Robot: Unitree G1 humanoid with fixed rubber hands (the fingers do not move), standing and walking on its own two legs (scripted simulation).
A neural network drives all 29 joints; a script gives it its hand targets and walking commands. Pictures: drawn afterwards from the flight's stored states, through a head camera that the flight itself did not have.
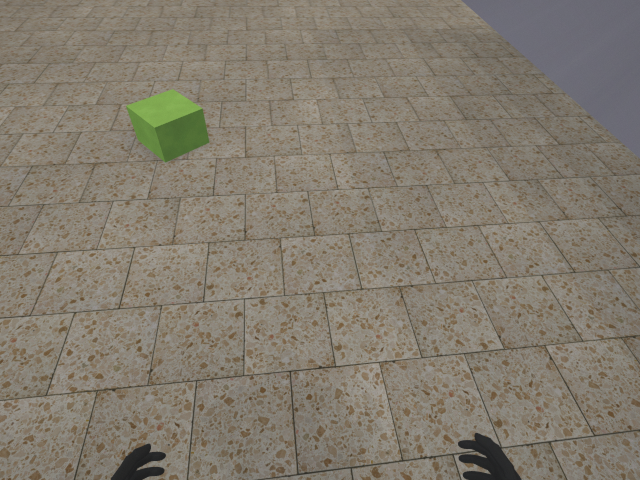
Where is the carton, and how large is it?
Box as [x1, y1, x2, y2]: [126, 89, 208, 162]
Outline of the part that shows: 173,89 126,106 138,140 165,162 208,142 202,108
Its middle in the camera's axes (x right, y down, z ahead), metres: -0.79 -0.63 +2.05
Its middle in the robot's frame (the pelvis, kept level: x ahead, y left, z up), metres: +1.91 +0.75 -0.65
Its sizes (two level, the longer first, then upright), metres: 0.278 0.270 0.201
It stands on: the floor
